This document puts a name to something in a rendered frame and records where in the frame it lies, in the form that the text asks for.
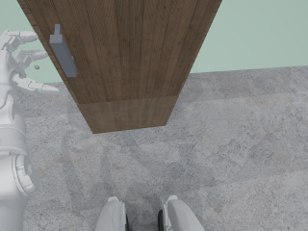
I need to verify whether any handle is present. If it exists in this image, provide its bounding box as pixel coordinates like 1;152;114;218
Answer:
49;24;77;78

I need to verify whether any left robot hand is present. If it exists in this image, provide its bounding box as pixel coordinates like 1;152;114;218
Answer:
0;30;61;97

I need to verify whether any left robot thigh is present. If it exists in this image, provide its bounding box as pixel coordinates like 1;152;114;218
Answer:
93;200;126;231

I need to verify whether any robot thigh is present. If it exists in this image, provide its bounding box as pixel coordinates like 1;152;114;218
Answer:
162;199;205;231
93;200;126;231

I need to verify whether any cupboard door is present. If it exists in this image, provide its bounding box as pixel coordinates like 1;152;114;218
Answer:
24;0;218;105

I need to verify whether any robot left upper arm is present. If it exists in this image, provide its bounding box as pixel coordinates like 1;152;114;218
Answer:
0;154;40;231

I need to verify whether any robot left forearm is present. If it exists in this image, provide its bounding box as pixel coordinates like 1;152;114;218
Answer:
0;84;29;159

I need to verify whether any right robot thigh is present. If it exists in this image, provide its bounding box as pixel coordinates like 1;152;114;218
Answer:
162;199;205;231

